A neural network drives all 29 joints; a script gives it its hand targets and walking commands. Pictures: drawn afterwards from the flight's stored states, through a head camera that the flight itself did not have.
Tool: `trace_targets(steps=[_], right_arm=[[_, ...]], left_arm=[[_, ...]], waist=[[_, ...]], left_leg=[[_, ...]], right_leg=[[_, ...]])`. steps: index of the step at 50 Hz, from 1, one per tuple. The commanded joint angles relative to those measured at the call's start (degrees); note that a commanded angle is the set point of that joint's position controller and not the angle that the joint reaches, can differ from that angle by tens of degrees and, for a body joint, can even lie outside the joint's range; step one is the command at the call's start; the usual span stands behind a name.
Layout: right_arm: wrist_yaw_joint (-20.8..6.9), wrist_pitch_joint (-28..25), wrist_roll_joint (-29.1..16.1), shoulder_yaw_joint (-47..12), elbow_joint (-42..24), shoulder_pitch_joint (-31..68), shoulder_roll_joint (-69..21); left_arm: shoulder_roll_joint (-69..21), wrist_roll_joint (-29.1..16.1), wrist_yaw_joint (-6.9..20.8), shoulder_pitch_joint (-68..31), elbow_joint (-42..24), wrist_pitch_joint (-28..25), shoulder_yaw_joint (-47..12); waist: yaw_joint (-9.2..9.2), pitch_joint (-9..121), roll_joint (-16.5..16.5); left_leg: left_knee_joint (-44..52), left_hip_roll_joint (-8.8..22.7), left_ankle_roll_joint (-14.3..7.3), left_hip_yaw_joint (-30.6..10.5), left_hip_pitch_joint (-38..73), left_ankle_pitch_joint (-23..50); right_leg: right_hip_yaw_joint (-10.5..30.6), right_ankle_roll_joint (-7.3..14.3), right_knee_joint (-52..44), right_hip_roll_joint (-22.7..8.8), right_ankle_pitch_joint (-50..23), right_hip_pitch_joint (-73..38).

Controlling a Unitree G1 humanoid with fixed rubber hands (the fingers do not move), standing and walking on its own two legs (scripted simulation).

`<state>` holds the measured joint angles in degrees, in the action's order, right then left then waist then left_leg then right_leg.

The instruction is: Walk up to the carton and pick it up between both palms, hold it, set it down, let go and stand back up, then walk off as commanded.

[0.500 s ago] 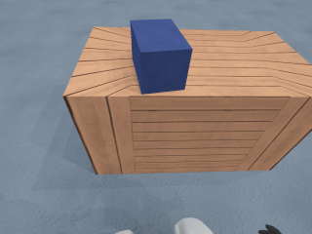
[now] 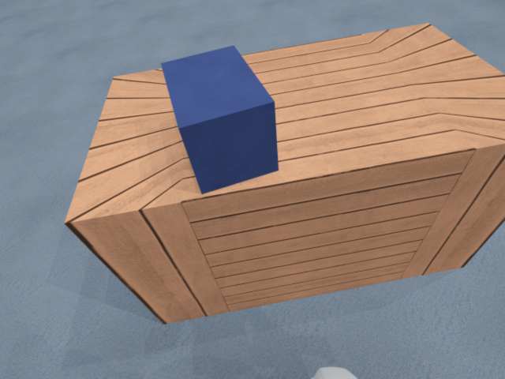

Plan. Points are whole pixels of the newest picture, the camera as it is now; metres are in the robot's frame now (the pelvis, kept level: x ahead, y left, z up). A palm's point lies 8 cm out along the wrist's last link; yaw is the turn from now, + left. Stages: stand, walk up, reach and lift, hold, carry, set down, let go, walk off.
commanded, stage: walk up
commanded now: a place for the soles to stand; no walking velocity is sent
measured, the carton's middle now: (218, 116) +0.69 +0.07 +0.05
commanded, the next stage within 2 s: none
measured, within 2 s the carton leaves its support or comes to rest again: neither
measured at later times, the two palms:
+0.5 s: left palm out of the picture +0.15 +0.39 -0.13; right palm (402, 332) +0.20 -0.24 -0.13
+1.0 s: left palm (60, 375) +0.18 +0.38 -0.11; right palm (397, 332) +0.20 -0.23 -0.13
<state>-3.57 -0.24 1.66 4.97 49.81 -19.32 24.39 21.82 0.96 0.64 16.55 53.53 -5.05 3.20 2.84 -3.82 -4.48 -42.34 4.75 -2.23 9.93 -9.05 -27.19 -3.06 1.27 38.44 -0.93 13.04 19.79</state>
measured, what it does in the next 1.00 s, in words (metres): walks ahead: left foot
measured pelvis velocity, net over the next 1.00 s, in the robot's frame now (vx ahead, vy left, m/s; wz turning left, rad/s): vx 0.10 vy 0.07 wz -0.02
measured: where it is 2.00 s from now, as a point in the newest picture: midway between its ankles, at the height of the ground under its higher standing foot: (259, 370)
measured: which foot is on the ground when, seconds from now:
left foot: up 0.00-0.38, down 0.40-1.00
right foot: down 0.00-1.00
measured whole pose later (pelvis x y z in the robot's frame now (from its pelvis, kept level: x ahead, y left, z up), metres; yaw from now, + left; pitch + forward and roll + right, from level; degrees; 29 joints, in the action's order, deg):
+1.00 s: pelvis +0.10 +0.07 -0.01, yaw -1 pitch -4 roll +1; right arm -0.2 -0.5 -0.7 1.7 59.3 -4.0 20.4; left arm 22.0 1.2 -0.8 7.5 60.3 -2.1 1.2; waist 0.0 -6.4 -1.0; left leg -41.1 2.1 1.8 -0.3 -22.5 -15.0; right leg 0.4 -0.7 44.7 -1.7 24.1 17.0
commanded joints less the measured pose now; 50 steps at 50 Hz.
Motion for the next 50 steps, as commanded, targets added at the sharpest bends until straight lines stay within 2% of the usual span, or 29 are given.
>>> trace_targets(steps=[1, 3, 4, 8, 13, 16, 17, 18, 19, 20, 21, 22, 23, 26, 30, 31, 32, 33, 34, 35, 36, 37, 39, 41, 42, 44, 47, 49, 50], right_arm=[[0.59, -0.03, -0.33, 2.9, -5.06, 3.75, 14.07], [1.2, -0.58, -0.68, 3.1, -3.97, 1.29, 12.77], [1.32, -0.3, -1.11, 3.34, -3.34, 0.24, 12.4], [0.86, 0.33, -0.94, 3.31, -4.68, 3.39, 10.86], [0.86, 0.3, -1.79, 2.62, -6.05, 7.92, 9.06], [1.15, -0.29, -2.11, 3.07, -2.48, 4.62, 9.51], [1.48, -0.37, -1.82, 3.42, -1.37, 1.4, 9.79], [2.0, -0.86, -1.9, 3.75, 0.23, -1.3, 10.95], [2.59, -1.34, -1.57, 4.15, 0.73, -1.29, 12.37], [3.08, -1.76, -0.6, 5.13, -0.57, -1.69, 16.57], [3.24, -1.93, -1.51, 4.19, -2.97, 2.38, 16.91], [3.01, -1.82, -2.72, 4.37, -3.03, 6.89, 18.35], [3.06, -1.25, -2.82, 4.33, -3.53, 11.1, 16.63], [3.52, -1.06, -1.1, 2.95, -3.7, 12.09, 13.55], [3.85, -0.58, -1.68, 3.14, -2.73, 13.33, 13.98], [3.78, -0.3, -1.75, 2.43, -3.02, 16.4, 12.79], [3.85, -0.12, -1.93, 1.6, -2.76, 17.31, 10.44], [4.01, -0.37, -2.73, 0.3, -3.32, 16.92, 6.9], [4.41, -0.27, -2.6, 0.17, -3.57, 18.01, 5.6], [4.68, -0.4, -2.71, 0.96, -1.85, 18.02, 8.76], [4.61, -0.95, -2.42, 1.51, 0.26, 15.27, 10.54], [4.64, -1.96, -2.02, 1.6, 2.81, 10.83, 10.39], [4.2, -2.48, -2.4, 1.26, 3.37, 11.75, 11.32], [4.42, -1.93, -2.56, 0.33, 2.91, 16.54, 11.0], [4.38, -1.86, -2.88, -0.26, 2.76, 19.55, 10.35], [4.12, -1.32, -3.18, -0.95, 3.79, 19.91, 7.86], [3.91, -1.84, -1.69, -0.63, 6.79, 14.57, 9.96], [3.5, -2.08, -2.14, -1.18, 7.46, 18.14, 10.85], [3.47, -1.8, -2.14, -1.57, 7.34, 20.46, 9.38]], left_arm=[[22.01, -0.72, -3.28, 6.82, -3.97, -1.59, 5.72], [19.98, -0.81, -3.24, 5.4, -5.21, -2.02, 5.43], [19.88, -1.21, -3.46, 4.45, -5.22, -2.16, 5.37], [18.33, -0.57, -4.12, 3.94, -6.63, -2.69, 4.8], [18.52, 0.56, -4.3, 0.65, -7.99, -2.83, 3.66], [18.16, 0.49, -3.82, -5.03, -9.41, -1.44, 2.5], [18.1, 0.05, -3.77, -5.99, -9.41, -0.99, 2.47], [16.6, -0.11, -3.73, -5.3, -9.55, -0.55, 1.79], [13.68, -0.42, -3.81, -1.83, -8.53, -0.09, 0.55], [10.54, -0.74, -3.79, 1.8, -8.91, 0.17, -0.46], [11.44, -1.89, -4.39, 4.29, -7.58, 0.99, -0.42], [14.24, -0.95, -4.7, 5.12, -5.52, 1.72, 0.24], [15.99, -0.73, -4.58, 5.04, -3.39, 1.74, 0.38], [15.06, -1.6, -3.62, 2.85, -1.39, 1.61, 1.69], [13.74, -0.65, -3.39, 4.46, 0.34, 2.39, 1.52], [12.37, -0.76, -3.59, 6.05, 1.73, 1.67, 1.25], [13.12, 0.19, -3.69, 5.42, 2.29, 1.15, 1.73], [15.84, 1.05, -4.04, 3.71, 2.06, 0.73, 2.39], [20.28, 1.51, -3.86, -1.86, 0.96, 0.54, 3.46], [22.83, 0.99, -3.41, -5.85, -0.34, 0.64, 3.84], [21.85, 0.71, -3.28, -11.28, -1.45, 0.97, 3.4], [17.06, 0.27, -2.91, -16.48, -1.79, 1.04, 1.89], [11.19, -0.89, -2.6, -11.71, -0.58, 1.63, 0.92], [11.73, -0.56, -2.64, -7.3, 2.28, 1.87, 0.97], [11.68, -0.13, -2.5, -4.9, 3.43, 1.71, 0.56], [14.27, 0.65, -2.02, -8.91, 3.52, 1.4, 1.01], [12.83, -0.08, -1.84, -15.89, 1.9, 1.88, 0.35], [11.79, -0.43, -1.63, -12.37, 3.81, 2.11, 0.11], [11.89, -0.33, -1.72, -10.63, 4.85, 2.17, 0.19]], waist=[[-5.71, -2.9, 12.77], [-5.09, -0.92, 13.13], [-4.19, -0.82, 12.1], [-3.91, -0.89, 12.53], [-3.76, -0.6, 15.44], [-2.01, 3.76, 17.81], [-0.05, 6.16, 16.78], [1.57, 8.25, 10.57], [1.99, 9.15, 3.65], [1.6, 11.89, -8.65], [-0.82, 12.99, -7.21], [-1.4, 12.81, -7.45], [-2.96, 10.26, -6.49], [-2.85, 8.49, -7.13], [-3.24, 8.13, -12.33], [-5.47, 8.34, -12.8], [-6.48, 8.54, -10.02], [-6.48, 7.66, 0.29], [-4.17, 1.92, 6.93], [-4.39, 4.27, 9.89], [-1.44, 4.48, 10.42], [2.52, 3.62, 8.07], [-1.0, 6.95, -0.23], [-3.6, 5.39, 3.43], [-5.09, 5.53, 4.71], [-3.3, 0.22, 13.03], [0.17, 2.1, 6.79], [-3.3, 6.14, 2.14], [-4.32, 5.35, 4.86]], left_leg=[[-25.14, 0.31, 0.65, -15.68, -31.56, -0.22], [-26.69, 0.14, 0.62, -18.31, -30.05, 0.49], [-25.11, 0.22, 1.21, -18.72, -27.68, 2.43], [-24.32, 0.05, 2.28, -17.44, -27.13, 5.66], [-13.35, 2.33, 2.21, -13.17, -21.37, 9.78], [-2.28, -0.27, 0.66, -7.22, -7.71, 14.88], [1.48, -1.22, -0.07, -6.23, -2.93, 17.95], [5.47, -2.6, -0.37, -5.87, 3.16, 21.87], [9.18, -2.42, -1.61, -9.27, 4.99, 23.21], [10.77, 8.72, -5.44, -27.13, 8.99, 29.15], [16.53, 16.76, -11.57, -40.69, 5.46, 26.07], [18.81, 21.09, -15.6, -46.43, 0.22, 13.88], [17.96, 19.81, -16.42, -42.58, -4.66, 9.41], [12.74, 9.66, -9.38, -22.49, -12.09, 13.95], [13.36, 10.44, -9.21, -28.67, -8.43, 11.97], [9.78, 8.61, -8.05, -23.12, -12.15, 13.93], [3.07, 7.57, -5.99, -21.06, -13.76, 17.55], [-7.2, 3.74, -2.97, -15.7, -17.66, 19.79], [-11.32, -2.7, 0.28, -10.55, -25.65, 8.83], [-11.04, -3.45, 0.02, -13.59, -18.7, -5.19], [-7.36, -1.45, 0.14, -12.76, -9.55, -0.9], [1.89, 0.23, -0.55, -13.99, -1.18, 6.49], [11.37, 7.46, -4.99, -25.11, -3.45, 22.58], [11.51, 9.52, -7.74, -29.95, -11.3, 19.13], [9.91, 7.05, -5.76, -24.58, -14.5, 13.25], [5.48, -0.3, -1.13, -15.79, -12.4, 8.23], [10.92, 0.39, -0.26, -17.04, -2.72, 11.26], [13.55, 3.72, -2.01, -19.94, -5.74, 15.14], [13.89, 3.06, -2.08, -18.99, -8.21, 14.67]], right_leg=[[38.07, 13.1, -24.01, -21.63, 13.71, -14.5], [28.43, 12.82, -17.32, -19.6, -9.14, -15.09], [23.47, 10.77, -15.32, -18.04, -13.4, -12.99], [17.29, 13.48, -12.4, -16.92, -24.11, -9.0], [13.56, 13.4, -9.29, -16.45, -28.27, -1.74], [5.64, 9.58, -2.05, -12.08, -25.66, 2.11], [5.02, 8.76, 2.68, -11.8, -21.76, 2.98], [3.38, 6.92, 11.61, -9.53, -15.96, 5.24], [0.85, 4.45, 21.47, -6.26, -10.01, 6.6], [-1.01, 0.75, 31.46, -1.46, 3.1, 14.78], [2.76, 0.33, 33.68, 3.45, 21.3, 14.34], [5.98, 0.43, 32.48, 0.09, 23.79, 10.88], [6.02, 0.41, 28.59, -2.95, 24.27, 8.48], [5.16, 1.31, 22.02, -3.66, 21.61, 4.36], [2.78, 0.49, 8.99, -2.55, 17.6, 2.35], [2.02, 0.4, 0.22, -2.14, 11.57, -2.47], [4.84, 1.15, -6.23, -2.23, 8.09, -5.11], [17.64, 2.65, -12.45, -8.77, 7.11, -5.05], [31.51, 5.65, -14.61, -15.46, 1.64, -2.95], [34.07, 11.16, -13.97, -18.85, 2.1, 3.43], [30.3, 10.99, -10.69, -17.4, 2.67, 8.39], [20.5, 6.51, -4.46, -12.87, -2.17, 12.78], [5.51, -0.27, 3.67, -2.66, -0.34, 4.17], [5.89, 0.14, 2.05, -1.57, 5.67, -1.45], [8.26, 1.37, -3.95, -2.82, 8.57, -4.35], [17.94, 4.49, -12.98, -8.5, 11.47, 3.44], [13.1, 2.18, -10.8, -7.15, 8.65, 7.28], [8.31, 1.22, -8.42, -4.6, 4.79, -1.47], [8.49, 1.18, -9.98, -4.67, 5.52, -3.34]])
